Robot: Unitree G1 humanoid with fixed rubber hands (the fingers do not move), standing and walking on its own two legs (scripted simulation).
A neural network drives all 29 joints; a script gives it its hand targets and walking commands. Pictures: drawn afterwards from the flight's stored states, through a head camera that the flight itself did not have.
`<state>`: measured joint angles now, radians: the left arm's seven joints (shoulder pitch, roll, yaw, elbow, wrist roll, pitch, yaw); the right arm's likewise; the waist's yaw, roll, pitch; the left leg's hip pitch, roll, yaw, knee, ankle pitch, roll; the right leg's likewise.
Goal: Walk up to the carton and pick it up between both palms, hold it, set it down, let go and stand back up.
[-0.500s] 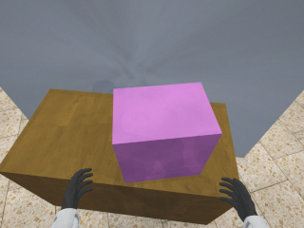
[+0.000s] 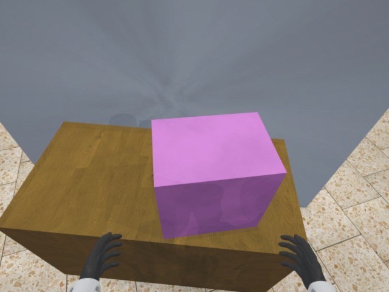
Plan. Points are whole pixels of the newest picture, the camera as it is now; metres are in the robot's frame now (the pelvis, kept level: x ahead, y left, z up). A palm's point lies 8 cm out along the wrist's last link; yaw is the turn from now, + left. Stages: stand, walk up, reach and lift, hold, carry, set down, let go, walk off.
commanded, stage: set down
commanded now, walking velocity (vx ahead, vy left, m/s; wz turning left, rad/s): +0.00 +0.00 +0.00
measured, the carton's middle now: (208, 178) +0.43 -0.01 -0.08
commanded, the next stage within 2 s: let go in 0.42 s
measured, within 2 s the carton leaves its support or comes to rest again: neither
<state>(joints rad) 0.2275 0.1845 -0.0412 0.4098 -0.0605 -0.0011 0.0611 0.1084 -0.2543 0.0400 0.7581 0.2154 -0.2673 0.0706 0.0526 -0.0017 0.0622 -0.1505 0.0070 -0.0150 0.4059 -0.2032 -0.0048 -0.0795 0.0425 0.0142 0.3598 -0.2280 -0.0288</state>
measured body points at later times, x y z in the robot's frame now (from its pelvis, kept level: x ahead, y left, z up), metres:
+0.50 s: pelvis +0.01 +0.00 +0.00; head +0.03 +0.00 +0.45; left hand +0.19 +0.23 -0.09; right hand +0.18 -0.23 -0.09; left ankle +0.01 +0.12 -0.74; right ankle -0.02 -0.10 -0.74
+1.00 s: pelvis +0.01 +0.00 +0.00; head +0.02 +0.00 +0.45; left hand +0.19 +0.25 -0.08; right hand +0.17 -0.23 -0.10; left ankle +0.01 +0.12 -0.74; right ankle -0.02 -0.10 -0.74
